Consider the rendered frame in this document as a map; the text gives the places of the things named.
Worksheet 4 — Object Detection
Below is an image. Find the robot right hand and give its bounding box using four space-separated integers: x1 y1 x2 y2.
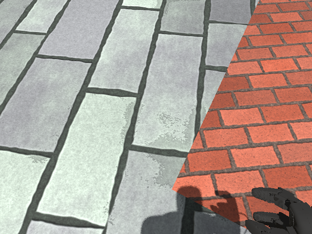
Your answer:
245 187 312 234

